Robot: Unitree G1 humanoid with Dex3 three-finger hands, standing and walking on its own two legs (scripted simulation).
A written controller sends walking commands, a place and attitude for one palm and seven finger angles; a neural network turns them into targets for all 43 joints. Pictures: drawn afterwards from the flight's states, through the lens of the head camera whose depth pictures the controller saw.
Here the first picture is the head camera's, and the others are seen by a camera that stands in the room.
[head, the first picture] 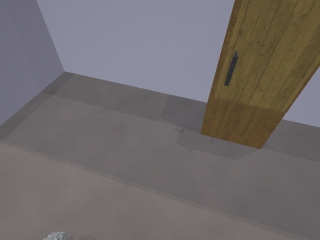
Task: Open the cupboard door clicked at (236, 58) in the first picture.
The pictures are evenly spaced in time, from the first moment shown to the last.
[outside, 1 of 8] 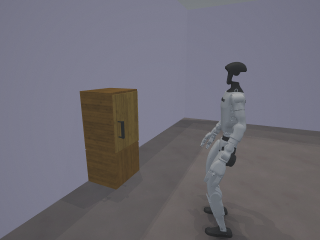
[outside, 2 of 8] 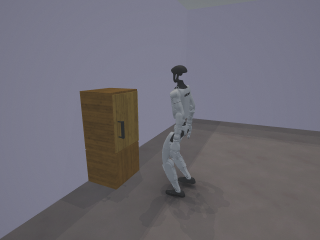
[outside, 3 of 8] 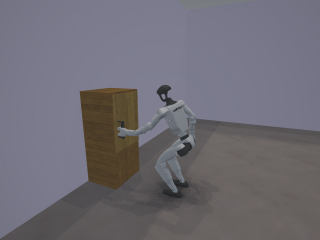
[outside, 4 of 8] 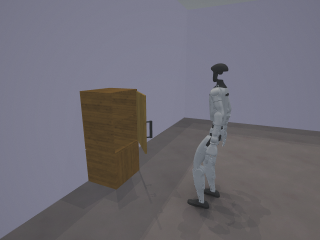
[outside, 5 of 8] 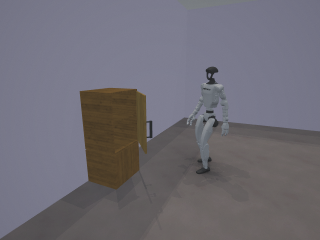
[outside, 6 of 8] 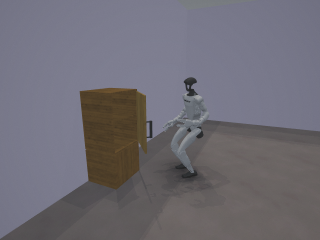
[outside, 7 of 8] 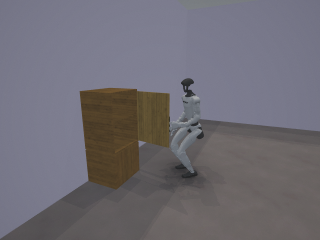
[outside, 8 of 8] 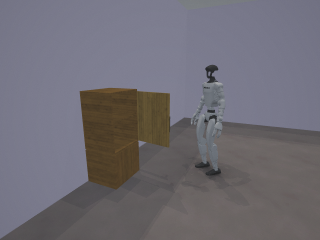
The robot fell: no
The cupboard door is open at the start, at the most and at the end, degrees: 0 83 82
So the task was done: yes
